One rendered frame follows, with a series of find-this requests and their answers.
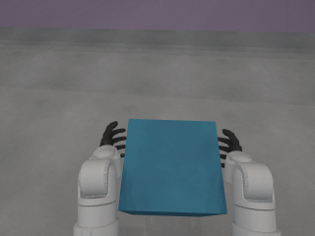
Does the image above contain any carton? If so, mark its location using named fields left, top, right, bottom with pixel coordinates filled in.
left=118, top=119, right=227, bottom=217

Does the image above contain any robot left hand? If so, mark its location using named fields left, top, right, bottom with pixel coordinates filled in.
left=99, top=121, right=127, bottom=158

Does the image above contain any robot right hand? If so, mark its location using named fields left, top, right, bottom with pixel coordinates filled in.
left=218, top=129, right=242, bottom=168

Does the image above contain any robot left forearm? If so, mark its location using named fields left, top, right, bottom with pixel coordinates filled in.
left=73, top=145, right=122, bottom=236

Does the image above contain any robot right forearm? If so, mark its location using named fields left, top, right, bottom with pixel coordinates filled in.
left=223, top=150, right=282, bottom=236

